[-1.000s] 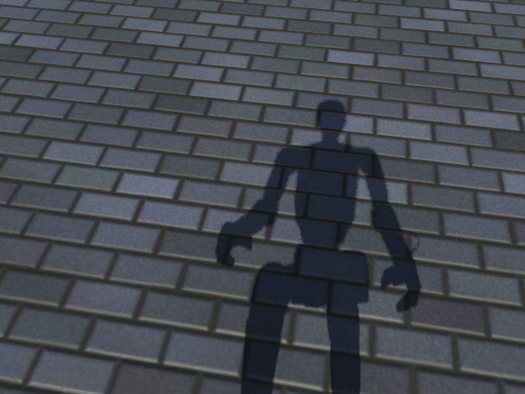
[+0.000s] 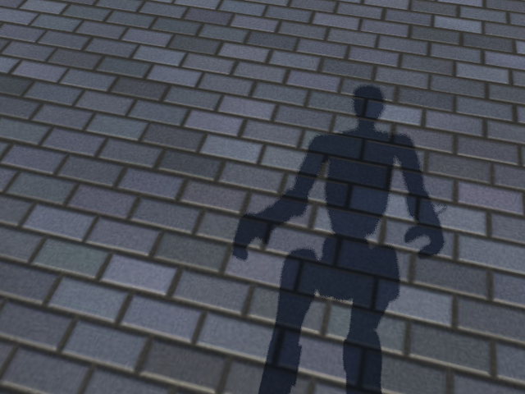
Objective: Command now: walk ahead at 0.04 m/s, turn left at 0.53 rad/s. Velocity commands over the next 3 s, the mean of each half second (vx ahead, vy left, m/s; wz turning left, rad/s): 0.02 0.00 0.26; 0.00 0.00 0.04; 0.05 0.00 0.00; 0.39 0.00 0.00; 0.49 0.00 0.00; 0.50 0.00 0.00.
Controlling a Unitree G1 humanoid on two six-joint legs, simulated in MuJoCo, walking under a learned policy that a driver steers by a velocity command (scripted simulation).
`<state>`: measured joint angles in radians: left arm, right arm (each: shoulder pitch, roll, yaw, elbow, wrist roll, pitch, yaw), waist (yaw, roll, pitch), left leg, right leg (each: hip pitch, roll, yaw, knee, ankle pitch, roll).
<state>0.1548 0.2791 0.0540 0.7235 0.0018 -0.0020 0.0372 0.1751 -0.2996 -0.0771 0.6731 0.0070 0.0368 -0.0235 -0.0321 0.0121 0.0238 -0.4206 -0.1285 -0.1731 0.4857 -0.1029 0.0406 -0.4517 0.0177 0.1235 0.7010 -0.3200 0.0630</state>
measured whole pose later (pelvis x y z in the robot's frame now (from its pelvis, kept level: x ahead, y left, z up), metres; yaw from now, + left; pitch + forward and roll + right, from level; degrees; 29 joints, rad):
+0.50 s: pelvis +0.01 -0.01 +0.00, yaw +7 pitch +0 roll +0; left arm 0.21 0.24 0.03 0.77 0.02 -0.02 0.01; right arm 0.19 -0.23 -0.04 0.71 -0.02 0.04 -0.01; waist 0.03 -0.02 0.02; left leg -0.21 -0.02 -0.05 0.50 -0.29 0.00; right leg -0.26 -0.04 0.02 0.51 -0.25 0.04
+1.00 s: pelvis +0.02 +0.00 +0.00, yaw +7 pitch -2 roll +0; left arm 0.22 0.24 0.05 0.96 0.01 0.00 0.04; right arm 0.22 -0.22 -0.03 0.87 -0.01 0.00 -0.02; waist 0.02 0.00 0.04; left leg -0.18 -0.03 -0.04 0.51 -0.30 0.01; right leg -0.21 -0.05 0.02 0.49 -0.25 0.05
